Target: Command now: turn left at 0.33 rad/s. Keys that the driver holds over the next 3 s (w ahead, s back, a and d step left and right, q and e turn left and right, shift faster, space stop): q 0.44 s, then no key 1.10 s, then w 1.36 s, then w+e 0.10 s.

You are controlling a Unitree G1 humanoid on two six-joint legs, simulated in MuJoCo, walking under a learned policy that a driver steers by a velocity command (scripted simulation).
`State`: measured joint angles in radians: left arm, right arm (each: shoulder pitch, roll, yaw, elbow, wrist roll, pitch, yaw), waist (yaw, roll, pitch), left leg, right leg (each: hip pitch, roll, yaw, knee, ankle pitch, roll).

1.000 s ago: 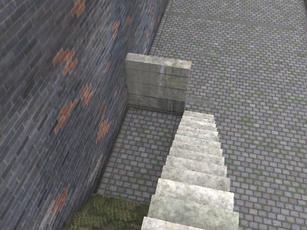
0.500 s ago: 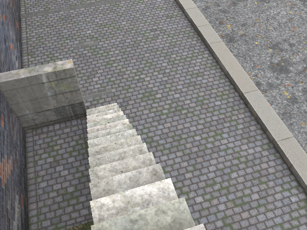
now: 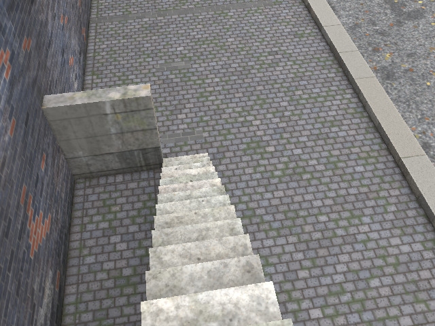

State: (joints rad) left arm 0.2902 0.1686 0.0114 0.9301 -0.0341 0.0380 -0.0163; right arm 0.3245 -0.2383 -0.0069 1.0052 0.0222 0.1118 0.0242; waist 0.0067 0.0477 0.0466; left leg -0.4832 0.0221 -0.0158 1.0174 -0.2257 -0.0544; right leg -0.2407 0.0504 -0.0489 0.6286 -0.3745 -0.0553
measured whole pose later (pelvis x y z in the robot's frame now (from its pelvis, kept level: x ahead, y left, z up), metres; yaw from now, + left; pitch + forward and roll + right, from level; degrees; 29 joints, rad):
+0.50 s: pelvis -0.01 -0.01 +0.01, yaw +15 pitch +1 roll +2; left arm 0.09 0.30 0.00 0.73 -0.04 0.08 0.00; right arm -0.06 -0.34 -0.05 0.58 0.02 0.16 0.03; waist -0.02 0.01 0.07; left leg -0.47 -0.04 -0.02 0.99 -0.48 0.00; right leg -0.26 0.00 -0.06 0.54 -0.29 -0.06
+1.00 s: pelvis -0.03 +0.03 +0.02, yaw +17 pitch -2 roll -1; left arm 0.19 0.28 -0.05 0.86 0.01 0.06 -0.02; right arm 0.05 -0.26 0.05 0.66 -0.01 0.13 0.01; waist 0.01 0.04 0.06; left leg -0.17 -0.02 0.00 0.40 -0.19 0.04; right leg -0.10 -0.03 -0.10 0.31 -0.17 0.02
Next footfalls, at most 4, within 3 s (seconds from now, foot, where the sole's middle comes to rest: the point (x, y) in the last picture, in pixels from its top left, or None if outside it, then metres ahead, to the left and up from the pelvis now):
0.04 left None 0.02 0.11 -0.76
0.30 right None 0.05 -0.08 -0.76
0.64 left None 0.00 0.14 -0.76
2.36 right None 0.28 -0.11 -0.95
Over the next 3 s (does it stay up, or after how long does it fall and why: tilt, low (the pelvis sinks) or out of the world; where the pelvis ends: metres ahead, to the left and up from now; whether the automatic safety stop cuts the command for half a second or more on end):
stays up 0.48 0.13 -0.38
